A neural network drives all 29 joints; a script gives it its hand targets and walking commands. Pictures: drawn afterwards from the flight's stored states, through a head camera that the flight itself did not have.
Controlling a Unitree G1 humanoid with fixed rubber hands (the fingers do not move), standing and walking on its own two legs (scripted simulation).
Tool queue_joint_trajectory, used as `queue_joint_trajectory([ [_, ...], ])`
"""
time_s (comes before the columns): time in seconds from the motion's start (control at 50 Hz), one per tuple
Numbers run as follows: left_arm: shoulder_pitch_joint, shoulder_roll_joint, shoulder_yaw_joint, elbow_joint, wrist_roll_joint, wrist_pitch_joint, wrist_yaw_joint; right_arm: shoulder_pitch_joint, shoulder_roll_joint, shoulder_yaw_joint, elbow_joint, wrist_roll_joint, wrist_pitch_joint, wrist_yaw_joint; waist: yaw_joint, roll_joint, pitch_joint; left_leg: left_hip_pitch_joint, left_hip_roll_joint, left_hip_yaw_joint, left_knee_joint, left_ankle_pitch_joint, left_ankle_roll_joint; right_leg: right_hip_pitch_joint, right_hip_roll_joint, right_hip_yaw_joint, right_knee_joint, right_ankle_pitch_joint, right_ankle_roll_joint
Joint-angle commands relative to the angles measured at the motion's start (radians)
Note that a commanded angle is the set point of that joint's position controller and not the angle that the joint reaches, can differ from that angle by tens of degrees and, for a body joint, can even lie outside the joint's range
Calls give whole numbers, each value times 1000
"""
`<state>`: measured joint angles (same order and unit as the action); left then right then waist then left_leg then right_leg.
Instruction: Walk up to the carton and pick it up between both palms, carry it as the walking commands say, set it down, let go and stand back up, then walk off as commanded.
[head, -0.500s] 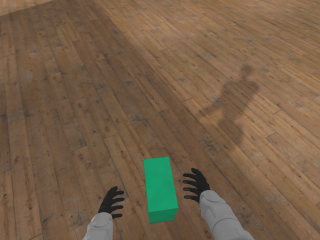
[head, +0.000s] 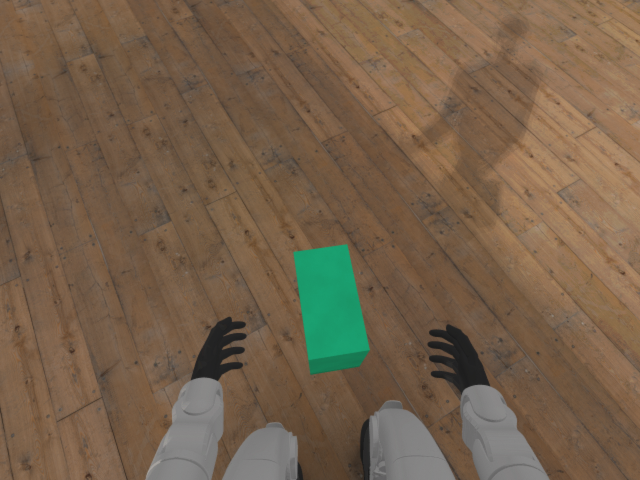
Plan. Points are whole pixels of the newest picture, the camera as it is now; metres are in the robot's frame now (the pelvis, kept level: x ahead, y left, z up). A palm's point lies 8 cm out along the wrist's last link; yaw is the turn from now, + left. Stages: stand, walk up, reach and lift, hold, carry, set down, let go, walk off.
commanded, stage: reach and lift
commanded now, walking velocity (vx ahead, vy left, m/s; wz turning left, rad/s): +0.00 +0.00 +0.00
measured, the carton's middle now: (328, 312) +0.46 +0.01 -0.59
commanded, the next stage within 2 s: none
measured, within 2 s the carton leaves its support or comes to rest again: neither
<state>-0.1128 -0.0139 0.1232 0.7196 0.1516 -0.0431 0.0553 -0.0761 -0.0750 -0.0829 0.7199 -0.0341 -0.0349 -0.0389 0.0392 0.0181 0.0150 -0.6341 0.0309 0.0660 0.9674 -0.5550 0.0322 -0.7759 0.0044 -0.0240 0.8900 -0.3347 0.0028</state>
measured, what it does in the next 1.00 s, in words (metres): lowers itself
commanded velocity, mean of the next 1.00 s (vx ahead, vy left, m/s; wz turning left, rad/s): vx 0.00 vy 0.00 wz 0.00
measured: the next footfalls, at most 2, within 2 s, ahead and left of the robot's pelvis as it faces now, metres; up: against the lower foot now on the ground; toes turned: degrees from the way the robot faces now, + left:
none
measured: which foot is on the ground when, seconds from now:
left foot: down 0.00-1.00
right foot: down 0.00-1.00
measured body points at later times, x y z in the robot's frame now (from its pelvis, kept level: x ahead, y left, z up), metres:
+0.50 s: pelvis -0.04 -0.05 -0.07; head +0.24 -0.05 +0.28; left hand +0.39 +0.13 -0.19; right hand +0.42 -0.19 -0.21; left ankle -0.04 +0.09 -0.68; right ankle +0.06 -0.13 -0.68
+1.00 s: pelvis -0.11 -0.05 -0.18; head +0.23 -0.06 +0.12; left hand +0.46 +0.13 -0.27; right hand +0.50 -0.16 -0.29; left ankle -0.04 +0.10 -0.68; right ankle +0.06 -0.13 -0.68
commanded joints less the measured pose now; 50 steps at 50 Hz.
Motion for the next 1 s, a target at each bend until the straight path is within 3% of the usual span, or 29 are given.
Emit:
queue_joint_trajectory([
  [0.0, -139, -64, -23, -17, 27, 43, 41, -258, -60, 4, -40, -14, 40, -15, 17, 32, -310, -38, 11, -121, -160, 503, -81, 137, 13, 37, -11, 165, -55],
  [0.04, -68, -72, -16, 53, 56, 64, 49, -130, -31, 7, 53, -57, 68, -20, -26, 24, -275, -15, 14, -144, -143, 592, -87, 67, 17, 37, -7, 167, -55],
  [0.16, -218, -102, 73, -120, 98, -15, 59, -221, 39, -41, 27, -67, 2, -13, 19, 47, -594, -32, -25, -148, -36, 805, -110, 18, 42, 59, 41, 414, -61],
  [0.18, -311, -109, 79, -218, 75, -38, 60, -330, 98, -15, -87, -35, -22, -18, 44, 5, -693, -39, -30, -153, -34, 787, -101, 75, 35, 74, 50, 478, -62],
  [0.3, -560, 22, -15, -233, -43, -66, 95, -665, -111, -18, -156, -45, -62, -110, -41, -117, -848, -497, -48, -112, -3, 655, -85, 207, 8, 76, 181, 638, -20],
  [0.32, -703, 41, -6, -90, -55, -37, 98, -854, -160, -66, -93, -68, -44, -118, -25, -89, -783, -595, -62, -105, 26, 540, -67, 130, 5, 78, 207, 545, -22],
  [0.34, -567, -51, -47, -36, -81, -21, 89, -699, -149, -41, -50, -80, -38, -127, -98, -141, -786, -584, -79, -105, 36, 544, -65, 219, 14, 57, 213, 625, -20],
  [0.4, -1047, 109, -49, 199, -183, -23, 80, -1118, -200, -114, 222, -85, 8, -98, -63, -86, -660, -972, -101, -73, 78, 134, -38, 36, 4, 93, 306, 290, -21],
  [0.42, -763, 20, -86, 58, -204, -36, 90, -859, -93, 4, 143, -5, -10, -95, -58, -137, -806, -747, -107, -69, 118, 245, -48, 209, 15, 96, 283, 351, -10],
  [0.44, -967, 89, -82, -100, -229, -51, 91, -1045, -99, 3, 19, 62, -29, -87, -13, -91, -920, -773, -108, -65, 158, 309, -57, 199, 15, 97, 331, 442, -17],
  [0.46, -979, 180, -20, 34, -219, -39, 85, -1067, -117, 16, 55, 84, -28, -91, -21, -193, -955, -866, -110, -42, 193, 278, -61, 319, 1, 131, 311, 491, -10],
  [0.5, -924, 206, 67, 73, -152, 6, 89, -1103, -151, -4, 130, 76, -10, -82, 29, -193, -1018, -959, -122, 6, 211, 222, -72, 494, 0, 189, 309, 509, -1],
  [0.52, -926, 210, 50, -188, -152, 21, 99, -1107, -134, 10, -44, 107, 11, -91, 11, -189, -1375, -829, -135, 16, 238, 351, -81, 759, -6, 214, 312, 726, 1],
  [0.54, -971, 305, 108, -110, -145, 45, 100, -1164, -149, 14, 38, 125, 39, -90, 54, -236, -1312, -948, -138, 22, 238, 314, -78, 791, -13, 238, 308, 754, 9],
  [0.56, -1041, 319, 72, -341, -160, 55, 103, -1202, -173, -13, -147, 149, 58, -103, 25, -177, -1548, -864, -146, 32, 240, 385, -76, 988, -10, 256, 299, 859, 8],
  [0.58, -1029, 375, 103, -287, -147, 90, 99, -1220, -171, 15, -106, 160, 94, -108, 79, -195, -1466, -950, -145, 32, 255, 337, -71, 1027, -15, 301, 275, 822, -3],
  [0.6, -1055, 391, 114, -402, -138, 118, 100, -1255, -217, -40, -225, 156, 119, -120, 78, -150, -1564, -942, -133, 16, 239, 339, -62, 1115, -12, 317, 274, 841, -3],
  [0.66, -1021, 377, 157, -344, -98, 168, 66, -1240, -205, -63, -121, 143, 183, -109, 161, -111, -1383, -870, -109, 23, 277, 204, -64, 920, 17, 296, 302, 478, -6],
  [0.72, -1350, 393, 129, -547, -195, 165, 78, -1537, -281, -24, -345, 162, 173, -122, 117, -133, -1601, -765, -117, 0, 303, 335, -56, 959, 51, 247, 381, 617, 8],
  [0.74, -1459, 424, 132, -479, -218, 157, 78, -1652, -324, -42, -309, 148, 164, -128, 126, -134, -1511, -879, -109, -15, 319, 303, -52, 895, 43, 255, 423, 623, 9],
  [0.76, -1580, 430, 123, -345, -215, 159, 67, -1732, -331, -102, -141, 89, 176, -124, 90, -91, -1351, -952, -102, -12, 325, 186, -43, 748, 31, 263, 424, 444, 10],
  [0.8, -1725, 367, 102, -45, -230, 194, 40, -1894, -317, -128, 179, 56, 224, -99, 90, -8, -986, -1010, -104, 14, 324, -111, -37, 321, 30, 222, 418, -104, -1],
  [0.82, -1479, 248, 72, 94, -225, 213, 29, -1727, -253, -38, 239, 83, 223, -78, 73, -27, -883, -942, -108, 14, 364, -104, -56, 211, 45, 192, 427, -174, 0],
  [0.84, -1790, 247, 38, 21, -255, 205, 31, -1960, -276, -90, 170, 79, 214, -72, 45, 21, -954, -961, -108, 0, 390, -124, -56, 75, 61, 157, 493, -194, -16],
  [0.86, -1520, 202, 87, 246, -211, 200, 38, -1768, -253, -40, 362, 64, 198, -62, 50, -53, -851, -936, -111, -3, 428, -82, -75, 4, 68, 124, 511, -138, 1],
  [0.88, -1663, 206, 69, 133, -244, 175, 56, -1910, -337, -85, 276, 38, 170, -61, 57, -59, -987, -1020, -118, 9, 460, -55, -83, -8, 69, 120, 587, -73, -11],
  [0.9, -1571, 267, 139, 467, -201, 181, 68, -1858, -351, -106, 576, -14, 181, -54, 47, -138, -819, -1158, -111, 25, 478, -183, -81, -116, 64, 112, 590, -187, 1],
  [0.94, -1351, 205, 196, 390, -120, 158, 71, -1647, -319, -112, 561, -44, 155, -46, 57, -152, -820, -1181, -118, 34, 548, -76, -105, -90, 65, 128, 606, -142, 11],
  [0.98, -1346, 262, 307, 286, -78, 116, 88, -1643, -314, -151, 487, -85, 125, -52, 66, -177, -937, -1213, -133, 48, 555, 28, -119, -12, 59, 130, 632, 110, 6],
])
